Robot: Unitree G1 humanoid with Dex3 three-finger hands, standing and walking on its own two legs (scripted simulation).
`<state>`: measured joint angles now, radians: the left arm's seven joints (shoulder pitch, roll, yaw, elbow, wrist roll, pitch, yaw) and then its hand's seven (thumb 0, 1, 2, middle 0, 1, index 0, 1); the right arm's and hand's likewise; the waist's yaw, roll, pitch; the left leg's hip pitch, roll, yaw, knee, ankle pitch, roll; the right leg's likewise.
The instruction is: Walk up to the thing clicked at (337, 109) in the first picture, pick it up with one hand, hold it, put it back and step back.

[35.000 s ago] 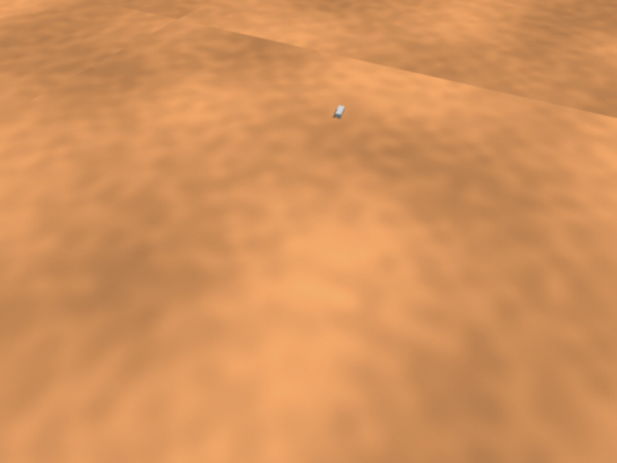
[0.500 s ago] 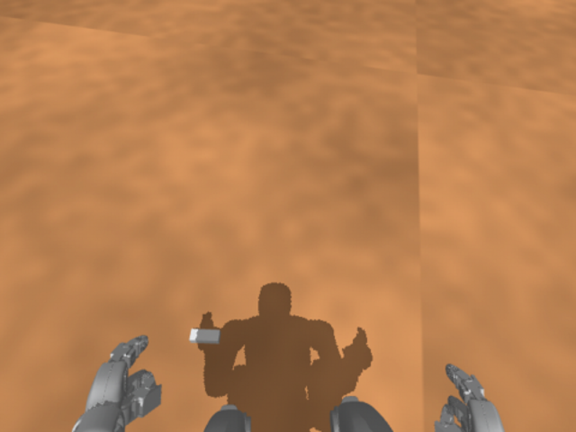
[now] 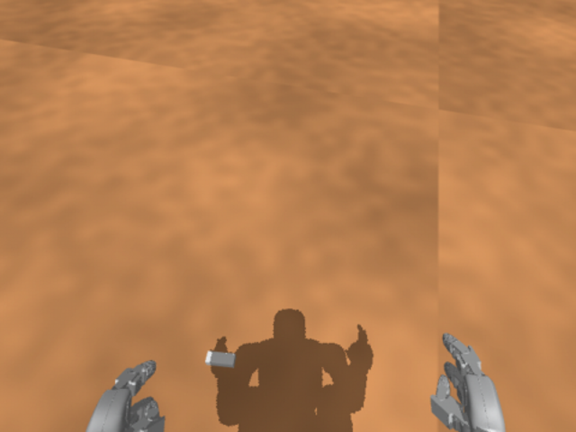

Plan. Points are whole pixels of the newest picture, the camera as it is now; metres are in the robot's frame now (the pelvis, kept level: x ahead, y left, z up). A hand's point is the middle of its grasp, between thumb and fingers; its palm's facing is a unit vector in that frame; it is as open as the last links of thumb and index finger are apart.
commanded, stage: home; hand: left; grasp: from above
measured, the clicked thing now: (220, 359) +0.47 +0.22 -0.70
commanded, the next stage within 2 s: stand in 1.70 s
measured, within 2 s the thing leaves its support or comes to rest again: neither
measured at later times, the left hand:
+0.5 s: hand (163, 417) +0.17 +0.18 -0.04, palm faces +0.04 -0.98 -0.19, open 7.4 cm
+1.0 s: hand (165, 421) +0.17 +0.17 -0.05, palm faces +0.04 -0.98 -0.20, open 7.4 cm
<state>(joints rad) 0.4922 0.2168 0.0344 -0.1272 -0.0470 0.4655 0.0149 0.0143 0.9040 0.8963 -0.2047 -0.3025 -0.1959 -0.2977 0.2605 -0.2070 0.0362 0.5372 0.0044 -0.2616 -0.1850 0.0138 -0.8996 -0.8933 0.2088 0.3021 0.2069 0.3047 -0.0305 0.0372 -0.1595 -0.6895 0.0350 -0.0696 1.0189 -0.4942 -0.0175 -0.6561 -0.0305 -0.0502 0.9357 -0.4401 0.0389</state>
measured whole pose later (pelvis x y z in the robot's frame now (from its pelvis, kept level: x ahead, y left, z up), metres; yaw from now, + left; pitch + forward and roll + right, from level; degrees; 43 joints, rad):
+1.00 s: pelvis +0.00 +0.00 +0.00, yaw +0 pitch +9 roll -3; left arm 0.50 0.22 0.03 -0.13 -0.05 0.46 0.02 0.01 0.90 0.90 -0.21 -0.30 -0.20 -0.30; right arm 0.29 -0.21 0.03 0.55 0.01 -0.25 -0.19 0.02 -0.90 -0.89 0.21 0.30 0.21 0.30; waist -0.04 0.04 -0.16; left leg -0.69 0.04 -0.06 1.02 -0.50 -0.02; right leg -0.66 -0.02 -0.04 0.95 -0.45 0.03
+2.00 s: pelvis -0.01 +0.00 +0.02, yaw -1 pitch +1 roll +0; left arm 0.24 0.30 0.03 0.53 0.05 0.10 0.03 0.01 0.90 0.90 -0.21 -0.30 -0.20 -0.30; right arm 0.19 -0.28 -0.02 0.80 -0.07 -0.05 -0.02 0.01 -0.90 -0.89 0.21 0.30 0.21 0.31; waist 0.02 -0.02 0.02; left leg -0.46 0.00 -0.02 0.86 -0.43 0.00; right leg -0.47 -0.06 0.00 0.85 -0.40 0.04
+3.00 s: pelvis +0.00 -0.01 +0.07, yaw -1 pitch -4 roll +0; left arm 0.13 0.30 0.03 1.14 0.03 0.00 0.02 0.01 0.90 0.90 -0.21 -0.30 -0.20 -0.30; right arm 0.16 -0.31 -0.03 1.12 -0.02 0.01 -0.02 0.01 -0.90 -0.89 0.21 0.30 0.20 0.30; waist 0.01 0.01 0.07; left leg -0.10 0.03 -0.02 0.38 -0.20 -0.03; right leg -0.12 -0.04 -0.02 0.37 -0.18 0.03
